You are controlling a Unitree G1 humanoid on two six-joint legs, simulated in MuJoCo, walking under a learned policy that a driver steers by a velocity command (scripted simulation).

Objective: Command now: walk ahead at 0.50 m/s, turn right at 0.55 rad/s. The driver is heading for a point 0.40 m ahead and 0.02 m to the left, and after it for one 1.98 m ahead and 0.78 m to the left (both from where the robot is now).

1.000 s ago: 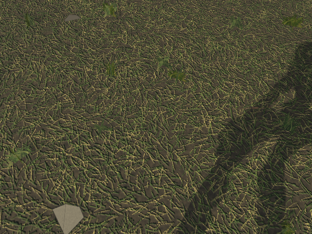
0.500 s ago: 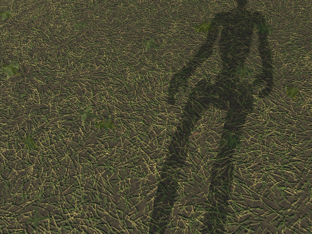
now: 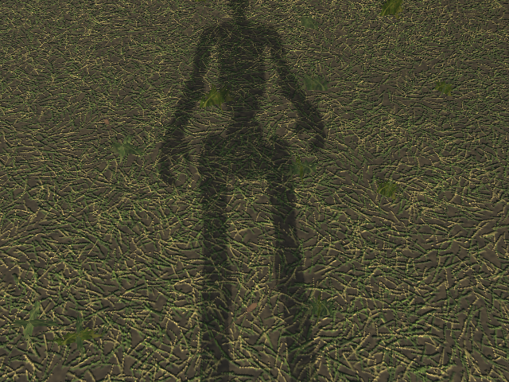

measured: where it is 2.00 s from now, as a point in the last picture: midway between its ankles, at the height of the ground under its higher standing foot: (212, 214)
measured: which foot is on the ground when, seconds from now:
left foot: down 0.00-0.36, up 0.38-0.86, down 0.88-1.00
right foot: up 0.00-0.32, down 0.34-0.90, up 0.92-1.00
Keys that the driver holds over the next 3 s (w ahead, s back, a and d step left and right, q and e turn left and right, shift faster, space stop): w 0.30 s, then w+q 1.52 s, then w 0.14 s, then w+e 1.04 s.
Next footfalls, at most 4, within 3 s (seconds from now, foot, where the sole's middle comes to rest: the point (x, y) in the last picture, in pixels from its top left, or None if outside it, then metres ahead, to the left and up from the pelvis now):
0.34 right None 0.35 -0.17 -0.77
0.88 left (238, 326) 0.63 0.09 -0.77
1.36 right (275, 227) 0.96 -0.01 -0.77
1.90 left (157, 210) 1.02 0.37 -0.77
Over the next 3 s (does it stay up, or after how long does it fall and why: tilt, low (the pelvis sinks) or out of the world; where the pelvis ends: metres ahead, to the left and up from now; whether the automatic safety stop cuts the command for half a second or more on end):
stays up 1.46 0.61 -0.01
